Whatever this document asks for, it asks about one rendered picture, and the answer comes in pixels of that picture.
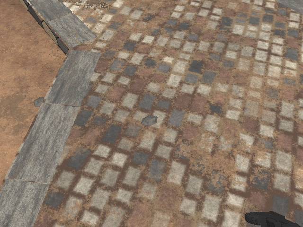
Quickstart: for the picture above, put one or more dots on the right robot hand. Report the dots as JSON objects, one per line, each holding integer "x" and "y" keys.
{"x": 268, "y": 219}

